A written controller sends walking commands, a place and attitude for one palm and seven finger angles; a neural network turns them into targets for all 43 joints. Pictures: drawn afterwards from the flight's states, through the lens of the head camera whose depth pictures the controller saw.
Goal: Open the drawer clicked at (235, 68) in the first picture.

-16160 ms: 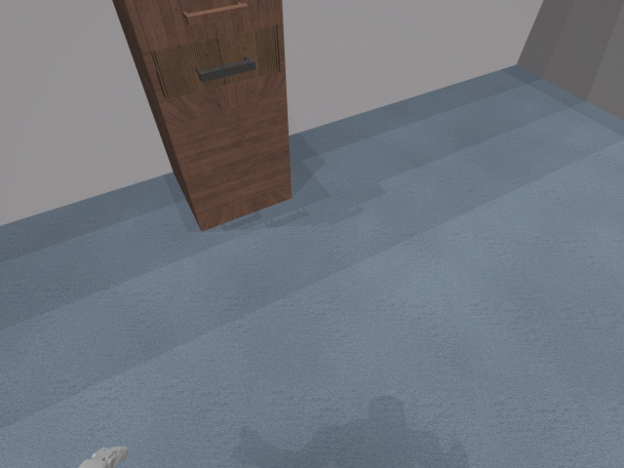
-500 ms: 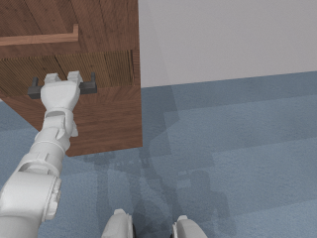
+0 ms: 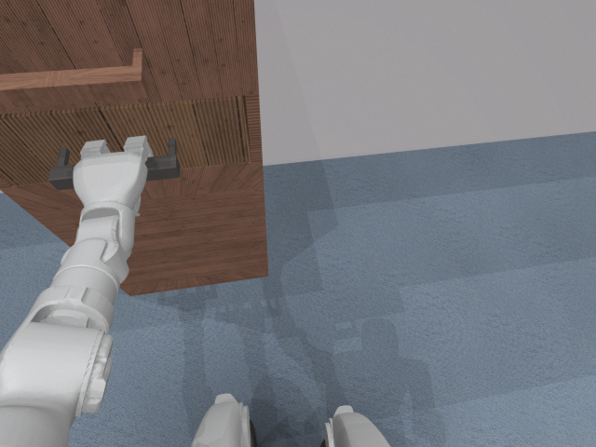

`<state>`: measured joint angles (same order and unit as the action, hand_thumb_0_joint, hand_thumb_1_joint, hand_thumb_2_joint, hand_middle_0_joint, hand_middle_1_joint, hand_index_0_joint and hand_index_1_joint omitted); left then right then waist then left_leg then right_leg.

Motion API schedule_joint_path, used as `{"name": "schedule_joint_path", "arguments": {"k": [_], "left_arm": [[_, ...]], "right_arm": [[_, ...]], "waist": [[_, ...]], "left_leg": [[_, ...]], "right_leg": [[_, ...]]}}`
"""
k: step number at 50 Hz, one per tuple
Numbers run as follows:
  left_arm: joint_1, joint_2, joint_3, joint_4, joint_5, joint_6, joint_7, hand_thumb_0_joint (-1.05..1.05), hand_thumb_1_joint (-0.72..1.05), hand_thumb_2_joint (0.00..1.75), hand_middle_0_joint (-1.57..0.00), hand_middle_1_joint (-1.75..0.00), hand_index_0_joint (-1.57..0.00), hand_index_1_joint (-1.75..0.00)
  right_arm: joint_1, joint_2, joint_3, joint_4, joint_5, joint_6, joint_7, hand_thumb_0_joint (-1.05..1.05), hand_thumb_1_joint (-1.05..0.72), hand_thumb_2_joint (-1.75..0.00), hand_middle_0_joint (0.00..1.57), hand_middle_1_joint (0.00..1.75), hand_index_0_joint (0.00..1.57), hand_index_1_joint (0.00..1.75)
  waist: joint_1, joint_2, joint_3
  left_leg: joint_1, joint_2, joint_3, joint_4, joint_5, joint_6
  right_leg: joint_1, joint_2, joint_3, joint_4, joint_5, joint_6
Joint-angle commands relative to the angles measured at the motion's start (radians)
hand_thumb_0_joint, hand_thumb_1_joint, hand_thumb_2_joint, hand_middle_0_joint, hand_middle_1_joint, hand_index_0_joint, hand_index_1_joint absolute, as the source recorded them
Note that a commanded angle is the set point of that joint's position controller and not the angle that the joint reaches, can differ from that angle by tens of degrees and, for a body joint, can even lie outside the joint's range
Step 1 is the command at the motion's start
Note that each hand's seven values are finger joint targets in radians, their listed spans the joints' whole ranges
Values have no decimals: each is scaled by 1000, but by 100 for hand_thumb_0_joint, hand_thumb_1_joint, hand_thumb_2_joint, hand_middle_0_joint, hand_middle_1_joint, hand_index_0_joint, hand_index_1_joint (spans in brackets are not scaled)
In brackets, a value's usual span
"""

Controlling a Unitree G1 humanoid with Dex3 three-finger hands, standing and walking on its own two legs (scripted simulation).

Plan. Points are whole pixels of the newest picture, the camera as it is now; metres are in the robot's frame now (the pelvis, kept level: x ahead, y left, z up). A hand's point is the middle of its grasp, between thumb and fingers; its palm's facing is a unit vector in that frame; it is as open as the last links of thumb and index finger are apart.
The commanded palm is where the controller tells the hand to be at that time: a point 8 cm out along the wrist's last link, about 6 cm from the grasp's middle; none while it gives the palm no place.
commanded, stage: close the thumb around the handle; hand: left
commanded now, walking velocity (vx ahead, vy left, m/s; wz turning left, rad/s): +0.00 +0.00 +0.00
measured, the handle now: (118, 160) +0.53 +0.25 +0.00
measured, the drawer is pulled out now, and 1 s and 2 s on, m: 0.00 0.07 0.19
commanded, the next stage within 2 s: pull the drawer open in 0.18 s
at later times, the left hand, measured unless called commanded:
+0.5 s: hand (127, 205) +0.46 +0.23 -0.02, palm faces -0.06 -0.05 -1.00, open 6.1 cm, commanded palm +0.43 +0.21 +0.03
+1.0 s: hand (126, 243) +0.40 +0.22 -0.02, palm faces -0.06 -0.05 -1.00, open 6.1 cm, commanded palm +0.37 +0.21 +0.03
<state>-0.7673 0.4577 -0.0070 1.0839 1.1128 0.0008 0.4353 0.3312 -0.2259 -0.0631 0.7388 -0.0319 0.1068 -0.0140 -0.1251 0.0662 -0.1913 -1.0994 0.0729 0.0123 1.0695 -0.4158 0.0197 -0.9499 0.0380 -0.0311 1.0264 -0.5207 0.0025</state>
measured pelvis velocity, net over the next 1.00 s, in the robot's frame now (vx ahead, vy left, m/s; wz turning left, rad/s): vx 0.03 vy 0.00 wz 0.01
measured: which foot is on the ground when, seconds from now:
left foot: down 0.00-1.00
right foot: down 0.00-1.00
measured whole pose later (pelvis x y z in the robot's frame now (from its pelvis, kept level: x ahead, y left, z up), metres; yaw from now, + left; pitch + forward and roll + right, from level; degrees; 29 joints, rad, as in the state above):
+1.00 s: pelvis +0.03 +0.00 +0.02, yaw +0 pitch +21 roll -2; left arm -0.36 0.33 -0.07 0.73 1.09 0.05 0.47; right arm 0.24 -0.22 -0.08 0.68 -0.02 0.13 0.00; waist -0.05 0.06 -0.20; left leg -0.89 0.06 0.04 0.96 -0.43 0.02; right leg -0.75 0.03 -0.01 0.91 -0.52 0.00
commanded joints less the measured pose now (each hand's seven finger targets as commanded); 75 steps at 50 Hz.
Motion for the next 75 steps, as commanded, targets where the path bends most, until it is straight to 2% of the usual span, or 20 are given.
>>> {"name": "schedule_joint_path", "arguments": {"k": [1, 4, 8, 12, 14, 19, 21, 24, 26, 27, 33, 39, 41, 46, 47, 61, 62, 64, 67, 75], "left_arm": [[-370, 203, 36, -146, -11, 3, 29, 0, 90, 90, -40, -135, -40, -135], [-334, 210, 48, -152, -8, -1, 21, 0, 90, 90, -40, -135, -40, -135], [-333, 193, 39, -163, -11, -6, 21, 0, 90, 90, -40, -135, -40, -135], [-341, 224, 61, -175, -12, -9, 24, 0, 90, 90, -40, -135, -40, -135], [-322, 180, 36, -186, -9, -12, 26, 0, 90, 90, -40, -135, -40, -135], [-168, 161, 59, -237, -24, -19, 27, 0, 90, 90, -40, -135, -40, -135], [-131, 113, 29, -268, -33, -20, 28, 0, 90, 90, -40, -135, -40, -135], [-84, 145, 59, -276, -30, -18, 35, 0, 90, 90, -40, -135, -40, -135], [-62, 93, 23, -296, -29, -12, 41, 0, 90, 90, -40, -135, -40, -135], [-65, 110, 37, -310, -29, -12, 46, 0, 90, 90, -40, -135, -40, -135], [10, 37, -4, -360, -26, 2, 64, 0, 90, 90, -40, -135, -40, -135], [144, 7, -10, -434, -33, 26, 71, 0, 90, 90, -40, -135, -40, -135], [140, -28, -43, -463, -39, 30, 70, 0, 90, 90, -40, -135, -40, -135], [214, -22, -38, -491, -35, 42, 72, 0, 90, 90, -40, -135, -40, -135], [212, 4, -15, -510, -37, 40, 72, 0, 90, 90, -40, -135, -40, -135], [433, -14, -12, -665, -41, 49, 87, 0, 90, 90, -40, -135, -40, -135], [464, 14, 17, -664, -40, 53, 89, 0, 90, 90, -40, -135, -40, -135], [480, -6, 4, -689, -38, 52, 94, 0, 90, 90, -40, -135, -40, -135], [523, 5, 16, -729, -40, 56, 100, 0, 90, 90, -40, -135, -40, -135], [535, -40, -31, -779, -29, 72, 116, 0, 90, 90, -40, -135, -40, -135]], "right_arm": [[153, -174, -54, -47, -3, -8, -10, 0, -90, -90, 20, 30, 20, 30], [154, -173, -54, -50, -4, -7, -10, 0, -90, -90, 20, 30, 20, 30], [150, -171, -56, -52, -3, -5, -10, 0, -90, -90, 20, 30, 20, 30], [148, -174, -55, -48, -5, -6, -12, 0, -90, -90, 20, 30, 20, 30], [147, -169, -58, -53, -6, -5, -10, 0, -90, -90, 20, 30, 20, 30], [128, -163, -64, -70, -6, -1, -1, 0, -90, -90, 20, 30, 20, 30], [114, -158, -66, -78, -3, 0, 4, 0, -90, -90, 20, 30, 20, 30], [114, -162, -66, -78, -2, 6, 2, 0, -90, -90, 20, 30, 20, 30], [101, -156, -68, -83, 0, 7, 5, 0, -90, -90, 20, 30, 20, 30], [98, -158, -68, -80, 0, 6, 5, 0, -90, -90, 20, 30, 20, 30], [70, -150, -74, -88, 2, 12, 12, 0, -90, -90, 20, 30, 20, 30], [38, -146, -74, -116, 4, 15, 16, 0, -90, -90, 20, 30, 20, 30], [26, -142, -72, -123, 5, 14, 18, 0, -90, -90, 20, 30, 20, 30], [-6, -139, -67, -136, 6, 11, 12, 0, -90, -90, 20, 30, 20, 30], [-9, -142, -66, -134, 5, 9, 10, 0, -90, -90, 20, 30, 20, 30], [-81, -130, -56, -180, 4, -14, 4, 0, -90, -90, 20, 30, 20, 30], [-86, -132, -54, -181, 4, -16, 5, 0, -90, -90, 20, 30, 20, 30], [-91, -129, -56, -184, 3, -20, 4, 0, -90, -90, 20, 30, 20, 30], [-112, -131, -52, -192, 1, -27, 5, 0, -90, -90, 20, 30, 20, 30], [-140, -125, -46, -201, 2, -35, 5, 0, -90, -90, 20, 30, 20, 30]], "waist": [[-27, 15, -429], [-6, 53, -443], [-13, 38, -439], [-7, 45, -445], [-6, 58, -456], [40, 48, -488], [38, 52, -459], [48, 2, -447], [44, 12, -432], [48, 24, -426], [50, 11, -415], [74, 8, -413], [63, 2, -382], [69, -16, -352], [74, -14, -361], [103, -29, -339], [115, -21, -337], [107, -35, -325], [119, -18, -324], [110, -24, -301]], "left_leg": [[494, -52, -10, -76, 363, 25], [525, -51, -13, -80, 403, 19], [533, -48, -16, -83, 404, 19], [528, -49, -14, -83, 407, 19], [556, -48, -16, -80, 444, 17], [599, -44, -9, -95, 499, 12], [599, -45, -2, -105, 491, 13], [577, -48, 1, -112, 496, 15], [582, -51, 6, -122, 489, 15], [598, -47, -1, -126, 506, 13], [651, -44, -5, -138, 557, 11], [691, -43, -6, -150, 613, 10], [677, -46, -4, -157, 586, 12], [653, -56, 6, -164, 543, 15], [655, -53, 5, -163, 554, 15], [631, -68, 23, -169, 501, 15], [625, -68, 20, -171, 509, 13], [625, -67, 22, -167, 499, 14], [619, -69, 19, -173, 482, 11], [625, -69, 16, -176, 408, 11]], "right_leg": [[72, 41, -12, -144, 387, -29], [70, 42, -17, -134, 406, -34], [66, 42, -19, -138, 400, -32], [80, 41, -16, -134, 409, -34], [69, 43, -19, -132, 426, -35], [125, 46, -21, -135, 470, -38], [135, 45, -22, -149, 474, -37], [173, 44, -19, -148, 507, -36], [176, 43, -20, -159, 505, -36], [170, 42, -20, -158, 501, -39], [168, 41, -25, -169, 515, -36], [202, 41, -25, -179, 534, -38], [209, 39, -26, -188, 533, -38], [244, 34, -20, -198, 548, -38], [252, 32, -17, -196, 557, -39], [315, 27, -11, -193, 596, -39], [323, 27, -9, -192, 595, -41], [316, 26, -9, -190, 597, -39], [321, 26, -11, -188, 582, -42], [272, 25, -15, -188, 493, -41]]}}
